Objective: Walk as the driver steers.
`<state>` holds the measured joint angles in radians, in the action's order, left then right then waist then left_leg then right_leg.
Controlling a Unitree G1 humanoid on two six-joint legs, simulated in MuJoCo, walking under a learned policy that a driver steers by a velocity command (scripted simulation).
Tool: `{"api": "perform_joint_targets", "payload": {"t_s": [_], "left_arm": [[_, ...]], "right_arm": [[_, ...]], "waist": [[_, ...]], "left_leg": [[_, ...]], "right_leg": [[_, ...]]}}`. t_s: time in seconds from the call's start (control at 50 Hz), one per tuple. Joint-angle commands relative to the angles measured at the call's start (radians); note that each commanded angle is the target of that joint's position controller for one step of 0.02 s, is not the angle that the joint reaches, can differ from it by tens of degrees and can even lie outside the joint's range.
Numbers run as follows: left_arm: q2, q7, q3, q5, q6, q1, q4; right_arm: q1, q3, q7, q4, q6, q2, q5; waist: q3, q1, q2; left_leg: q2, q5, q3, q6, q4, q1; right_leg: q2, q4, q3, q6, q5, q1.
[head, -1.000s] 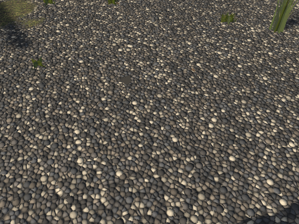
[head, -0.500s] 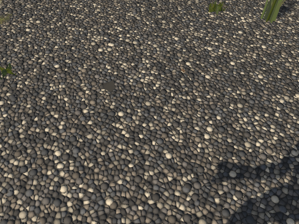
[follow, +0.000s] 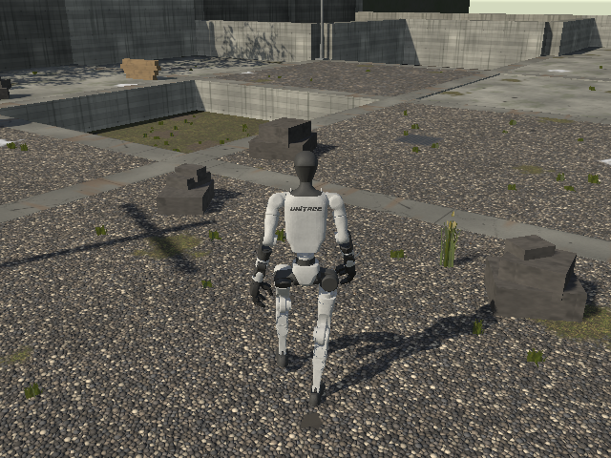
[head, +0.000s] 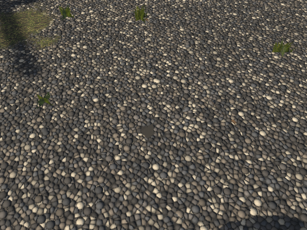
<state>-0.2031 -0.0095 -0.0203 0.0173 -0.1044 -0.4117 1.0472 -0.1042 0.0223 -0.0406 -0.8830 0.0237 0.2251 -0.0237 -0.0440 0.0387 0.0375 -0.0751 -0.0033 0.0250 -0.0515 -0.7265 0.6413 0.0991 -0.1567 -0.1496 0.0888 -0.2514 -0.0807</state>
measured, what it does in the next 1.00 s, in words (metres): walks ahead, turning left: left foot, then right foot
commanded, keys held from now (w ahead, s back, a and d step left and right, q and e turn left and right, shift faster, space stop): w+q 0.36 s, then w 0.64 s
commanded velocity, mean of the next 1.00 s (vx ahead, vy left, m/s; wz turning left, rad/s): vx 0.50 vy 0.00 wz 0.29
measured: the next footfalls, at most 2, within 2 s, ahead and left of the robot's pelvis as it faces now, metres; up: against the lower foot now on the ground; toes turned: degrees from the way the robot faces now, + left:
left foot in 0.14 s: +0.24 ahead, +0.09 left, +0.00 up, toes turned +8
right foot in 0.66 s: +0.58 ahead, +0.00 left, +0.00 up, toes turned +15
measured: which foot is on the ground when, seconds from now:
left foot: up 0.00-0.12, down 0.14-0.68, up 0.70-1.00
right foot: down 0.00-0.16, up 0.18-0.64, down 0.66-1.00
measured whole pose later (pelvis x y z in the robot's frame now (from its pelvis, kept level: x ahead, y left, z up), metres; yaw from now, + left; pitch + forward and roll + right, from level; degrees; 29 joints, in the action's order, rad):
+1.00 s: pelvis +0.56 +0.07 +0.01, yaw +17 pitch +0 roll -1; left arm -0.21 0.01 -0.04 0.01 -0.09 -0.42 0.97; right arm -0.15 0.04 -0.04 -0.86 0.03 0.25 -0.04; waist -0.03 0.03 0.05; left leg -0.09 0.13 -0.01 -0.02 -0.87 0.61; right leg 0.09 -0.22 -0.05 0.09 -0.18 0.04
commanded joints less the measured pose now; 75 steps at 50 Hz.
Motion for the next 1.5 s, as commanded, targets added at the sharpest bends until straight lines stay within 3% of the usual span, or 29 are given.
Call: {"api": "perform_joint_targets", "payload": {"t_s": [0.02, 0.1, 0.14, 0.16, 0.18, 0.2, 0.22, 0.26, 0.36, 0.56, 0.62, 0.66, 0.68, 0.7, 0.72, 0.74, 0.76, 0.8, 0.86, 0.98, 1.1, 1.16, 1.2, 1.22, 1.24, 1.26, 1.3, 1.34, 1.5], "left_arm": [[-0.124, -0.016, -0.018, 0.006, -0.003, -0.074, -0.01], [-0.171, -0.032, -0.029, 0.013, 0.014, -0.035, -0.019], [-0.191, -0.028, -0.035, 0.008, 0.025, 0.002, -0.048], [-0.125, -0.013, -0.021, -0.012, 0.015, -0.004, -0.109], [-0.136, -0.001, -0.031, -0.009, 0.004, 0.025, -0.152], [-0.154, 0.005, -0.034, 0.004, -0.005, 0.116, -0.176], [-0.148, 0.008, -0.031, -0.004, -0.016, 0.141, -0.189], [-0.134, 0.006, -0.032, 0.017, 0.004, 0.131, -0.189], [-0.105, 0.02, -0.027, 0.034, 0.063, 0.209, -0.248], [-0.108, 0.039, -0.009, 0.013, 0.047, 0.507, -0.359], [-0.144, 0.032, -0.022, 0.011, 0.036, 0.395, -0.338], [-0.185, 0.012, -0.045, 0.013, 0.02, 0.137, -0.259], [-0.254, -0.004, -0.061, 0.036, 0.013, -0.026, -0.24], [-0.339, 0.003, -0.087, 0.042, 0.024, -0.051, -0.221], [-0.247, 0.014, -0.072, 0.01, 0.037, 0.023, -0.229], [-0.183, 0.018, -0.056, 0.0, 0.037, 0.118, -0.245], [-0.144, 0.021, -0.046, 0.007, 0.031, 0.158, -0.243], [-0.116, 0.015, -0.035, 0.003, 0.019, 0.151, -0.213], [-0.129, 0.018, -0.038, -0.008, -0.002, 0.087, -0.171], [-0.133, 0.018, -0.038, -0.012, 0.002, -0.005, -0.12], [-0.146, 0.009, -0.038, -0.003, 0.009, -0.091, -0.075], [-0.17, 0.0, -0.044, 0.003, 0.017, -0.061, -0.07], [-0.17, 0.003, -0.043, -0.005, 0.02, -0.031, -0.074], [-0.131, 0.006, -0.031, -0.016, 0.016, -0.02, -0.111], [-0.024, 0.003, -0.013, -0.047, 0.022, -0.15, -0.123], [-0.148, -0.006, -0.045, -0.014, 0.038, -0.1, -0.101], [-0.11, 0.008, -0.047, -0.01, 0.041, -0.002, -0.119], [-0.093, 0.024, -0.051, 0.01, 0.066, 0.003, -0.117], [-0.059, 0.058, -0.048, 0.013, 0.101, 0.215, -0.206]], "right_arm": [[0.138, -0.001, -0.003, 0.099, 0.018, 0.038, -0.003], [-0.003, 0.02, 0.007, 0.07, 0.022, 0.073, -0.01], [-0.274, 0.058, 0.016, -0.01, 0.032, 0.143, -0.027], [-0.369, 0.096, 0.032, -0.012, 0.026, 0.26, -0.034], [-0.323, 0.103, 0.026, -0.005, 0.014, 0.285, -0.006], [-0.275, 0.1, 0.027, -0.01, 0.008, 0.256, 0.018], [-0.222, 0.088, 0.03, -0.003, 0.009, 0.201, 0.019], [-0.156, 0.069, 0.037, 0.004, 0.017, 0.133, 0.021], [-0.22, 0.078, 0.038, -0.003, 0.045, 0.179, 0.025], [-0.394, 0.061, 0.054, -0.045, 0.045, 0.16, 0.006], [-0.34, 0.064, 0.064, -0.038, 0.051, 0.188, 0.001], [-0.318, 0.062, 0.055, -0.039, 0.056, 0.193, 0.001], [-0.33, 0.048, 0.05, -0.009, 0.062, 0.144, 0.008], [-0.479, 0.038, 0.045, -0.015, 0.058, 0.069, 0.044], [-0.421, 0.051, 0.052, -0.029, 0.051, 0.157, 0.007], [-0.33, 0.052, 0.045, -0.011, 0.052, 0.153, 0.003], [-0.278, 0.046, 0.04, 0.003, 0.054, 0.132, 0.003], [-0.271, 0.042, 0.026, 0.007, 0.036, 0.111, -0.013], [-0.252, 0.035, 0.013, 0.01, 0.017, 0.086, -0.019], [0.003, 0.015, 0.003, 0.091, 0.016, 0.06, -0.012], [0.156, 0.004, 0.009, 0.14, 0.025, 0.061, -0.004], [0.101, 0.014, 0.018, 0.135, 0.039, 0.085, -0.004], [-0.147, 0.038, 0.037, 0.054, 0.061, 0.129, -0.016], [-0.321, 0.06, 0.053, 0.029, 0.07, 0.21, -0.042], [-0.339, 0.082, 0.05, 0.028, 0.06, 0.296, -0.047], [-0.281, 0.07, 0.044, 0.043, 0.047, 0.219, -0.014], [-0.138, 0.04, 0.039, 0.058, 0.054, 0.107, -0.005], [-0.125, 0.032, 0.048, 0.043, 0.068, 0.075, 0.0], [-0.247, 0.039, 0.054, -0.018, 0.095, 0.084, 0.006]], "waist": [[-0.07, 0.019, -0.083], [0.028, -0.063, -0.127], [0.167, -0.185, -0.105], [0.274, -0.195, 0.069], [0.326, -0.146, 0.139], [0.197, -0.134, 0.021], [0.093, -0.105, -0.029], [0.007, -0.028, -0.076], [0.015, -0.021, -0.017], [-0.017, -0.141, 0.032], [0.003, -0.067, 0.046], [0.136, 0.051, 0.003], [0.267, 0.1, -0.093], [0.356, 0.031, -0.336], [0.249, 0.015, -0.154], [0.11, -0.007, -0.083], [0.054, -0.019, -0.047], [0.03, -0.055, -0.102], [0.034, -0.067, -0.114], [-0.028, -0.02, -0.102], [-0.041, 0.022, -0.108], [-0.021, -0.026, -0.109], [0.111, -0.134, -0.063], [0.244, -0.192, 0.028], [0.346, -0.129, 0.242], [0.266, -0.123, 0.071], [0.058, -0.069, 0.019], [0.017, -0.032, 0.052], [-0.032, -0.033, 0.03]], "left_leg": [[0.032, 0.021, 0.066, -0.028, 0.083, 0.012], [0.14, 0.211, 0.136, -0.109, 0.135, -0.19], [0.127, 0.201, 0.045, -0.184, 0.242, -0.55], [-0.143, 0.253, -0.357, -0.304, 0.263, -0.843], [-0.29, 0.13, -0.789, -0.415, 0.404, -0.963], [-0.249, 0.146, -0.637, -0.376, 0.424, -0.875], [-0.22, 0.1, -0.523, -0.334, 0.455, -0.732], [-0.119, -0.05, -0.375, -0.259, 0.493, -0.533], [-0.032, -0.161, -0.281, -0.231, 0.522, -0.449], [-0.066, -0.289, -0.273, -0.151, 0.49, -0.701], [-0.09, -0.497, -0.259, -0.116, 0.398, -0.708], [-0.027, -0.572, -0.199, -0.086, 0.1, -0.645], [0.027, -0.267, -0.161, -0.071, -0.176, -0.477], [0.218, 0.486, -0.078, -0.029, -0.5, -0.158], [0.156, 0.487, -0.15, -0.046, -0.569, -0.058], [0.112, 0.389, -0.148, -0.045, -0.547, -0.046], [0.08, 0.335, -0.136, -0.041, -0.502, -0.064], [0.041, 0.307, -0.112, -0.023, -0.428, -0.119], [0.024, 0.278, -0.072, 0.004, -0.376, -0.106], [-0.016, 0.089, 0.004, 0.047, -0.102, 0.0], [0.022, 0.05, 0.034, 0.019, 0.113, -0.058], [0.058, 0.148, 0.024, -0.012, 0.186, -0.17], [0.078, 0.123, 0.021, -0.052, 0.29, -0.512], [-0.136, 0.213, -0.194, -0.1, 0.305, -0.772], [-0.396, 0.275, -0.602, -0.203, 0.403, -0.973], [-0.36, 0.362, -0.622, -0.19, 0.443, -0.859], [-0.269, 0.278, -0.35, -0.138, 0.519, -0.617], [-0.202, 0.167, -0.192, -0.091, 0.558, -0.517], [-0.168, -0.047, 0.058, -0.088, 0.602, -0.553]], "right_leg": [[-0.309, -0.004, 0.046, 0.051, 0.58, -0.01], [-0.334, -0.304, -0.014, 0.035, 1.086, -0.086], [-0.315, -0.709, -0.043, 0.01, 0.887, 0.099], [-0.203, -1.092, -0.072, -0.036, 0.37, 0.449], [-0.027, -1.312, 0.103, -0.056, -0.271, 0.73], [-0.115, -1.294, 0.208, -0.043, -0.174, 0.826], [-0.153, -1.213, 0.198, -0.045, -0.091, 0.811], [-0.197, -1.061, 0.193, -0.071, -0.059, 0.701], [-0.199, -0.866, 0.15, -0.136, 0.042, 0.681], [-0.147, -0.456, 0.113, -0.082, 0.248, 0.723], [-0.103, -0.37, 0.115, -0.029, 0.141, 0.539], [-0.085, -0.29, 0.115, 0.018, 0.14, 0.213], [-0.298, -0.288, 0.347, 0.069, 0.033, -0.028], [-0.531, -0.182, 0.824, 0.219, -0.003, -0.231], [-0.49, -0.122, 0.864, 0.196, -0.11, -0.129], [-0.452, -0.107, 0.689, 0.175, -0.092, 0.016], [-0.402, -0.08, 0.58, 0.152, 0.02, 0.109], [-0.326, -0.045, 0.43, 0.112, 0.167, 0.198], [-0.305, -0.013, 0.353, 0.122, 0.293, 0.206], [-0.257, 0.041, 0.247, 0.109, 0.362, 0.175], [-0.296, -0.014, 0.241, 0.101, 0.488, 0.066], [-0.317, -0.126, 0.269, 0.086, 0.662, 0.028], [-0.251, -0.405, 0.228, 0.053, 0.716, 0.112], [-0.191, -0.677, 0.19, 0.033, 0.42, 0.302], [-0.031, -0.984, 0.114, -0.002, -0.262, 0.621], [-0.082, -1.068, 0.205, 0.012, -0.246, 0.682], [-0.155, -1.025, 0.214, 0.009, -0.094, 0.671], [-0.182, -0.987, 0.202, -0.008, -0.047, 0.62], [-0.203, -0.841, 0.155, -0.046, 0.182, 0.78]]}}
